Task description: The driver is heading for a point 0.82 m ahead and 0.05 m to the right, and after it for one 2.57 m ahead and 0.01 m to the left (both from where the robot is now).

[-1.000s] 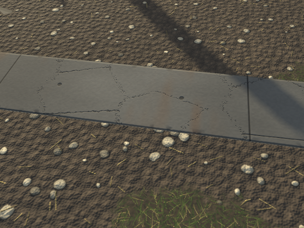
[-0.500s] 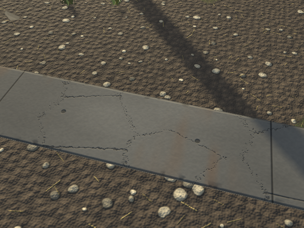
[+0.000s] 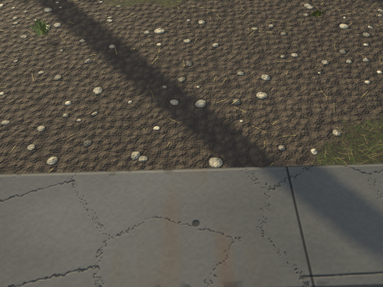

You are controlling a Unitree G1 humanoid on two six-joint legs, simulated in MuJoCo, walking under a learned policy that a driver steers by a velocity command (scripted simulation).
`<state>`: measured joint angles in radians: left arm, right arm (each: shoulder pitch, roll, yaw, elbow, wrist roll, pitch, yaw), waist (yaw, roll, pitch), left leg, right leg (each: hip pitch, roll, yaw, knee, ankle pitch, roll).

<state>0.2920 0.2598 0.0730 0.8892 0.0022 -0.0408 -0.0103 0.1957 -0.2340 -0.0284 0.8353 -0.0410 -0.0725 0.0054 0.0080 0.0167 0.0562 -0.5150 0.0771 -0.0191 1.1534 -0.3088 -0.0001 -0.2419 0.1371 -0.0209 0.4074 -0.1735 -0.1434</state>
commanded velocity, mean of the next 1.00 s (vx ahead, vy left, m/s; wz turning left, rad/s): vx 0.50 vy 0.00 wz -0.31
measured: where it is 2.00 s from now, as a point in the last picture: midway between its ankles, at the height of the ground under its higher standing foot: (246, 207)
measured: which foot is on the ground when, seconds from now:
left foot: up 0.00-0.32, down 0.34-0.86, up 0.88-1.00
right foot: down 0.00-0.34, up 0.36-0.82, down 0.84-1.00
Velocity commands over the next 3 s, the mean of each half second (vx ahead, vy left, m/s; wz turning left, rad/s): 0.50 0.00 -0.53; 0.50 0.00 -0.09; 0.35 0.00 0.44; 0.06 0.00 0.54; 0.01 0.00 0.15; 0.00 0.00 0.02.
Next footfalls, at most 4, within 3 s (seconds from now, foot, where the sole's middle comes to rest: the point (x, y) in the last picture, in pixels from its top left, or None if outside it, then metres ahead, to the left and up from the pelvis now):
0.34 left None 0.38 0.11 -0.77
0.84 right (253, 266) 0.53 -0.16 -0.77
1.34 left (223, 197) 0.81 -0.07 -0.77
1.98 right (265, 200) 0.79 -0.24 -0.77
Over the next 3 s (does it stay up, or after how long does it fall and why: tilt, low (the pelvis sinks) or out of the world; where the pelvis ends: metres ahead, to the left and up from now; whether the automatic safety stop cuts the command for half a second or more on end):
stays up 0.71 -0.15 0.01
